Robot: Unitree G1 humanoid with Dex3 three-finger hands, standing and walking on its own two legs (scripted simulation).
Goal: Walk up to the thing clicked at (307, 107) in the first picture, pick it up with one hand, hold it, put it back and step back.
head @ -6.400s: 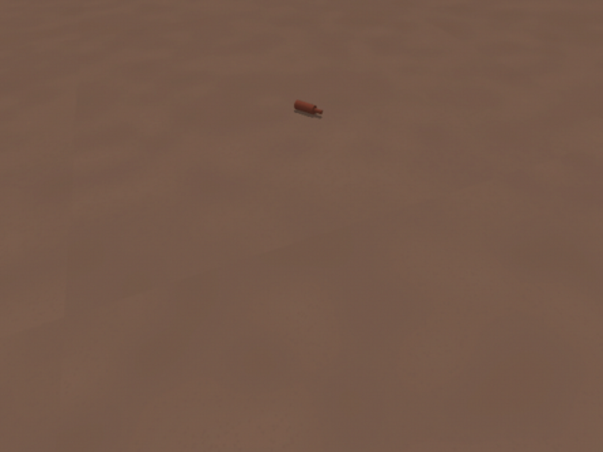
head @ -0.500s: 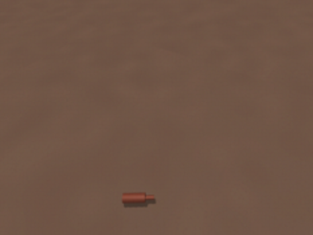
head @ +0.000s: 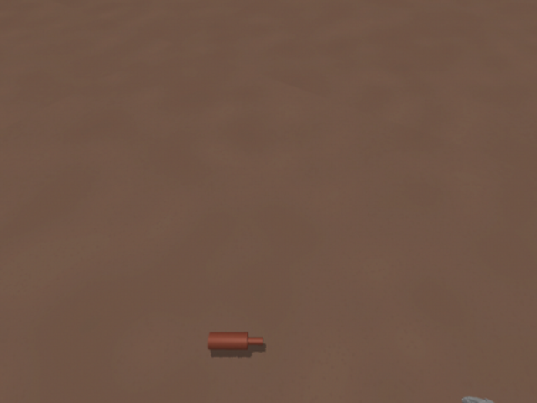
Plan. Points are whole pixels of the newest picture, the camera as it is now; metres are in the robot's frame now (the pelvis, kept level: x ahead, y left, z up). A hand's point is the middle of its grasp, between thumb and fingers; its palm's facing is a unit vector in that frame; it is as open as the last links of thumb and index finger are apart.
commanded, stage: walk up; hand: left
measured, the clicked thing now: (236, 340) +0.44 +0.16 -0.74
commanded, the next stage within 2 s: none
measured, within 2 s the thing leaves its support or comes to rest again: neither
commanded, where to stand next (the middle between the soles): +0.06 -0.06 m, yaw -1 degrees
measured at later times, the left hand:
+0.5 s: hand out of the picture +0.07 +0.26 -0.15, palm faces +0.03 -0.95 -0.32, open 7.4 cm
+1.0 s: hand out of the picture +0.01 +0.22 -0.16, palm faces +0.02 -0.91 -0.42, open 7.4 cm
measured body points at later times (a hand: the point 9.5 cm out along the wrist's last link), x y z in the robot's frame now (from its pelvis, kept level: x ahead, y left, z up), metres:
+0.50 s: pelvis +0.00 +0.00 +0.00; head +0.02 +0.01 +0.45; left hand +0.07 +0.31 -0.13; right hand +0.09 -0.30 -0.12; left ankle +0.05 +0.16 -0.73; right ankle -0.03 -0.14 -0.73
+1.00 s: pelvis -0.07 -0.06 -0.03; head +0.00 -0.08 +0.42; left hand +0.01 +0.26 -0.13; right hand +0.07 -0.40 -0.15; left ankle +0.04 +0.14 -0.72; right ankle -0.08 -0.18 -0.74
